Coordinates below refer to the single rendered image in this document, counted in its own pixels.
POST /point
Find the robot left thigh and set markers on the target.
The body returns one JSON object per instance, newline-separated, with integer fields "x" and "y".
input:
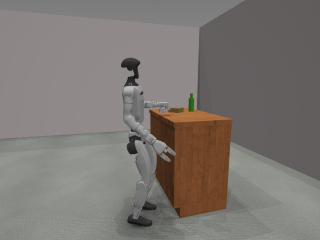
{"x": 152, "y": 156}

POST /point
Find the left robot hand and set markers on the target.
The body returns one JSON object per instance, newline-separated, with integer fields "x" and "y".
{"x": 163, "y": 104}

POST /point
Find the robot right upper arm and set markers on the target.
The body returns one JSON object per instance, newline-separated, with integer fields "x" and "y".
{"x": 128, "y": 100}

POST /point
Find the right robot forearm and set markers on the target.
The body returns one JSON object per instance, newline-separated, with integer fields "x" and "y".
{"x": 136, "y": 127}

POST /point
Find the sponge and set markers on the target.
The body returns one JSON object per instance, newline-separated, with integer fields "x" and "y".
{"x": 176, "y": 109}

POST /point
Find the right robot hand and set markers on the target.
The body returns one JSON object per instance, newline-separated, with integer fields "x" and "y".
{"x": 159, "y": 147}

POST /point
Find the left robot forearm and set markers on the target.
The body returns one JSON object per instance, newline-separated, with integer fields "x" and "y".
{"x": 153, "y": 104}

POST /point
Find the table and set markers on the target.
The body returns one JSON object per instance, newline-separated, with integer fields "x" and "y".
{"x": 196, "y": 179}

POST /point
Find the right robot shin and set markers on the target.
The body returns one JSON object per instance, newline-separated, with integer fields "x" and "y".
{"x": 140, "y": 197}

